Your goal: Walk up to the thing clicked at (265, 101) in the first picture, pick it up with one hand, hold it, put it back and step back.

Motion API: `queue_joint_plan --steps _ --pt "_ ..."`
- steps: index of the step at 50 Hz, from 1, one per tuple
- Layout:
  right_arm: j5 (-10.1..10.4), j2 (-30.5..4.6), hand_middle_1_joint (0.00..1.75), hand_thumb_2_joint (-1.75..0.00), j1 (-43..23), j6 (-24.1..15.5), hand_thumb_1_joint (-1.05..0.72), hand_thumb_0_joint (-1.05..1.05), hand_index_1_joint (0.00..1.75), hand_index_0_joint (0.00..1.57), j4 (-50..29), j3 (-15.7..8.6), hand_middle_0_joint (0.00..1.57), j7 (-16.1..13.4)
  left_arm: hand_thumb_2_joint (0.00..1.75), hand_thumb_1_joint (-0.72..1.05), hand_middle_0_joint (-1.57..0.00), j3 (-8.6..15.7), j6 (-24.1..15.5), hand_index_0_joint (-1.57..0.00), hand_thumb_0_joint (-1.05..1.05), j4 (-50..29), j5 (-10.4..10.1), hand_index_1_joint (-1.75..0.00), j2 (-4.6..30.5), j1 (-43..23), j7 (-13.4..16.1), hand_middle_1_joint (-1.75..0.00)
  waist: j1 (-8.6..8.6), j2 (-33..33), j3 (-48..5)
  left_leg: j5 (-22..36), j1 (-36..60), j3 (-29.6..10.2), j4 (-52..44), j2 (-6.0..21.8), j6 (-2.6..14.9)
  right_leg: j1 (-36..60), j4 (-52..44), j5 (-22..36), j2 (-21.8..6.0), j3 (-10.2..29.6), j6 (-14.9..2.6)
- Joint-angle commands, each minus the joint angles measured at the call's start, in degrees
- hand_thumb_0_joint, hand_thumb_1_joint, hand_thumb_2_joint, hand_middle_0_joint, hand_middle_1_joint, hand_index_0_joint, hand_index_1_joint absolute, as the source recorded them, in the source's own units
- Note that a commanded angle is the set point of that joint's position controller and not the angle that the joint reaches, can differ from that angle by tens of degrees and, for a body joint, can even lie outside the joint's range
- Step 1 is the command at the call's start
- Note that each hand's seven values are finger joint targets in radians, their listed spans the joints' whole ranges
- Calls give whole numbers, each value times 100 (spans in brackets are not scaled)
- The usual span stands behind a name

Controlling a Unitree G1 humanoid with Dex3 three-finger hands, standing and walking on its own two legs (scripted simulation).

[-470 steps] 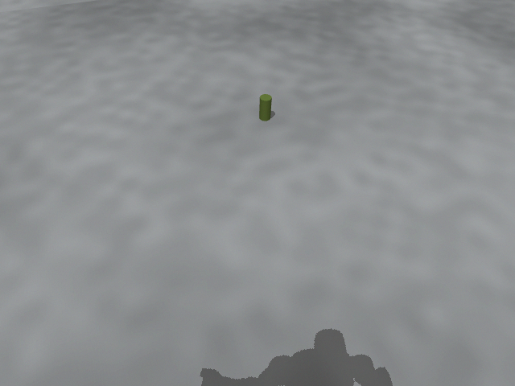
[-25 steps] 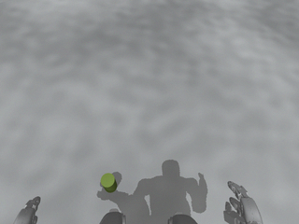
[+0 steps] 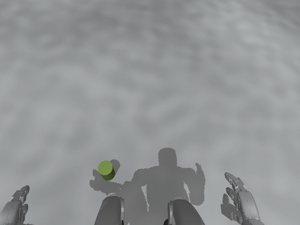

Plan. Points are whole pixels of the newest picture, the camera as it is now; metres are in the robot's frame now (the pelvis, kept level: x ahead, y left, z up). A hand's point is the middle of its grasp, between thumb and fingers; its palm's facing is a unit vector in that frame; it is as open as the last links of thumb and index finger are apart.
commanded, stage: go down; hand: left
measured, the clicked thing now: (107, 171) +0.39 +0.19 -0.59
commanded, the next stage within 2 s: approach in 1.76 s
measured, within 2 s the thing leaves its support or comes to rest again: neither
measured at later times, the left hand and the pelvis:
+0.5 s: hand (42, 185) +0.26 +0.34 -0.21, palm faces +0.12 -0.98 -0.17, open 17.3 cm; pelvis -0.05 -0.01 -0.15, yaw -3 degrees
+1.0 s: hand (44, 175) +0.30 +0.36 -0.26, palm faces +0.08 -0.99 -0.10, open 17.5 cm; pelvis -0.06 -0.01 -0.23, yaw -5 degrees
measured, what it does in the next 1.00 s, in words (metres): lowers itself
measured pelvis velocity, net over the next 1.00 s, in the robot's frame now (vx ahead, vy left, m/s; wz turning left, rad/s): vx -0.06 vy -0.01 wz -0.09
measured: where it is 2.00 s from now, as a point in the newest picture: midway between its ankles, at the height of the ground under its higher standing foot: outside the picture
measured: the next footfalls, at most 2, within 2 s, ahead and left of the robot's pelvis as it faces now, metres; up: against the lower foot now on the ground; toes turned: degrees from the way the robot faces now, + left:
none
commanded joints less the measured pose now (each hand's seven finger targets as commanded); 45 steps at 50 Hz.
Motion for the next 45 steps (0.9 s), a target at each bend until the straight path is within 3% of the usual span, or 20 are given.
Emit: queue_joint_plan --steps 1,3,6,11,12,16,17,18,20,22,25,27,30,37,39,43,45 --pt "-1 -988 30 -90 -71 -409 -91 0 30 20 -514 -468 20 -20 2 -59 -9 787 -1051 -9 0 -75 -177 -5 1412 -944 -312 -5 -40 505 -1338 765 513 35 -338 -218 143 -425 -167 809 206 143 -274" --pt "6 -1068 30 -90 -103 -463 -92 0 30 20 -478 -461 20 23 2 -52 -7 899 -1511 -8 0 122 -298 -3 1527 -1269 -596 -3 24 598 -1581 549 275 -65 -110 -200 120 -875 255 614 199 143 -288" --pt "24 -1212 30 -89 -129 -448 -89 0 30 20 -438 -441 20 47 0 -57 -7 1329 -2045 -7 0 339 -413 -1 2007 -1484 -890 -1 245 941 -2121 577 329 -303 43 -118 42 -1418 808 564 173 95 -310" --pt "23 -1363 30 -89 -203 -293 -88 0 30 20 -272 -442 20 114 4 -49 -4 1729 -2486 -4 0 1192 -660 -2 2230 -1626 -1370 -2 443 889 -2504 647 -172 -309 641 -127 53 -2011 1350 501 219 62 -345" --pt "13 -1388 30 -89 -194 -279 -88 0 30 20 -232 -464 20 120 3 -47 -4 1648 -2535 -4 0 1391 -693 -1 2094 -1611 -1506 -2 357 831 -2632 798 -223 -318 829 -135 67 -2152 1461 593 213 60 -355" --pt "-26 -1451 30 -89 -184 -238 -88 0 30 20 -89 -445 20 141 5 -45 -2 2090 -2910 -3 0 1246 -825 -1 2841 -2529 -1879 -2 306 743 -3006 739 -741 -224 1401 -156 124 -2316 1721 558 228 148 -336" --pt "-29 -1474 30 -89 -243 -242 -88 0 30 20 -48 -434 20 140 5 -45 -2 2227 -2982 -2 0 1351 -865 -1 2948 -2604 -1945 -2 351 729 -3030 660 -821 -222 1513 -151 134 -2451 1828 485 239 145 -334" --pt "-49 -1471 30 -90 -250 -241 -88 0 30 20 13 -418 20 137 5 -45 -2 2181 -3048 -2 0 1408 -901 -1 2896 -2774 -2035 -2 270 746 -3018 673 -925 -213 1663 -147 139 -2581 1909 493 237 166 -328" --pt "-71 -1456 30 -90 -254 -232 -88 0 30 20 48 -379 20 113 7 -45 -1 2405 -3188 -2 0 1310 -962 -2 3260 -3208 -2138 -3 268 616 -3160 504 -1230 -138 1892 -147 167 -2537 1890 326 247 264 -302" --pt "-97 -1459 30 -90 -293 -224 -88 0 30 20 91 -356 20 103 8 -43 -1 2380 -3234 -1 0 1666 -1001 -2 3224 -3305 -2279 -3 230 659 -2962 130 -1637 -95 2014 -155 159 -2649 1939 -10 241 352 -303" --pt "-95 -1517 30 -90 -327 -228 -87 0 30 20 121 -329 20 88 8 -42 -1 2486 -3282 -1 0 1862 -1048 -3 3468 -3603 -2482 -4 259 657 -3104 -180 -1856 -128 2162 -143 144 -2846 2084 -274 258 328 -321" --pt "-106 -1549 30 -90 -300 -207 -88 0 30 20 149 -293 20 79 9 -46 -1 2602 -3298 -2 0 1873 -1061 -4 3664 -3632 -2604 -5 326 666 -3254 5 -1961 -112 2320 -145 155 -2805 2235 -117 263 307 -321" --pt "-102 -1628 30 -90 -236 -212 -88 0 30 20 253 -259 20 90 7 -48 -1 2624 -3267 -2 0 2004 -1099 -4 3631 -3780 -2782 -5 273 929 -3388 267 -1704 -227 2438 -108 135 -3260 2637 143 295 97 -374" --pt "-75 -1723 30 -90 -342 -163 -88 0 30 20 299 -210 20 99 10 -51 -1 2824 -3273 -2 0 2015 -1208 -6 3941 -3967 -2930 -7 379 1119 -3185 -237 -2047 -362 2561 -71 113 -3828 3113 -124 329 -73 -394" --pt "-66 -1725 30 -90 -332 -170 -89 0 30 20 291 -195 20 98 8 -54 -1 2841 -3260 -3 0 2031 -1237 -6 4005 -4036 -2961 -7 329 996 -3118 -322 -2283 -335 2653 -72 129 -3866 3133 -210 343 -79 -390" --pt "-88 -1756 30 -90 -315 -173 -89 0 30 20 352 -162 20 103 8 -56 -2 2938 -3287 -3 0 1942 -1293 -6 4137 -4154 -3073 -8 340 1127 -3309 41 -2224 -289 2933 -67 132 -3945 3346 23 338 -81 -392" --pt "-101 -1766 30 -90 -329 -177 -89 0 30 20 358 -166 20 92 8 -57 -2 2903 -3287 -3 0 2073 -1317 -7 4116 -4314 -3121 -8 270 1048 -3180 -171 -2474 -266 3024 -74 152 -4059 3351 -126 353 -78 -391"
